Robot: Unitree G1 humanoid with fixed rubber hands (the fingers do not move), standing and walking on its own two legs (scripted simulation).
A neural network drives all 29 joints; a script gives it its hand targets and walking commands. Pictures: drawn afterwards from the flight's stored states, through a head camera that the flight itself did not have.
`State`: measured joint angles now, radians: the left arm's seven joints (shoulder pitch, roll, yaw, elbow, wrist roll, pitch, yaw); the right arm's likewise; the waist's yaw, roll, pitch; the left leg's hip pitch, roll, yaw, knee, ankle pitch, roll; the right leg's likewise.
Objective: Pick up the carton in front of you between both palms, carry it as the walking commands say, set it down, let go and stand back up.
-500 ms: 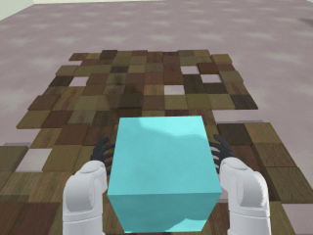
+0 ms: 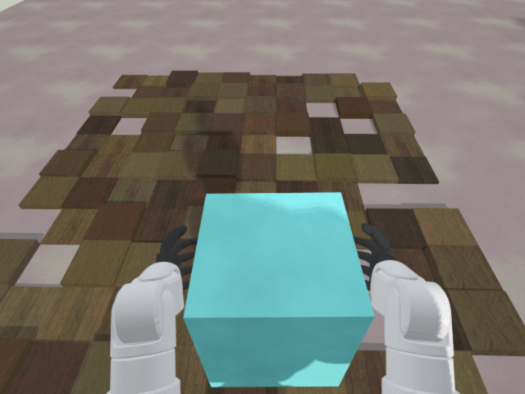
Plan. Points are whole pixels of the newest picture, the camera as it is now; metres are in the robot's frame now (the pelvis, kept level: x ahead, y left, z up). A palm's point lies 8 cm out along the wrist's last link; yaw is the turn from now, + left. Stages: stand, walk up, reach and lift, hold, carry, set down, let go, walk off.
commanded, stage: carry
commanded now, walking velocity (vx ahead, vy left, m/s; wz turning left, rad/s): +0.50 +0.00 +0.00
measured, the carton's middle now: (274, 292) +0.27 +0.00 +0.01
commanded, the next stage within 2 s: none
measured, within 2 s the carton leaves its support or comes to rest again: neither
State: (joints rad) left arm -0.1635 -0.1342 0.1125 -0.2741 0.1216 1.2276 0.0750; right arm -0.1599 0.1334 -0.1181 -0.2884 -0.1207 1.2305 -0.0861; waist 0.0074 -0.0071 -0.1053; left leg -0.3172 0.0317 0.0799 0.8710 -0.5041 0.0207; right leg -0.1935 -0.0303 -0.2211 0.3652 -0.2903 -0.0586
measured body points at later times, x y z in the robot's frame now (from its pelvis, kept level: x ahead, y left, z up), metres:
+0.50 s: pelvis +0.27 +0.06 +0.00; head +0.31 +0.06 +0.45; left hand +0.58 +0.19 +0.07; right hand +0.55 -0.11 +0.07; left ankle +0.33 +0.14 -0.72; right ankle +0.15 -0.07 -0.63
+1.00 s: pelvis +0.61 -0.01 -0.02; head +0.64 -0.03 +0.43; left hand +0.90 +0.13 +0.05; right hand +0.90 -0.17 +0.04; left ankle +0.44 +0.12 -0.64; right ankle +0.64 -0.08 -0.76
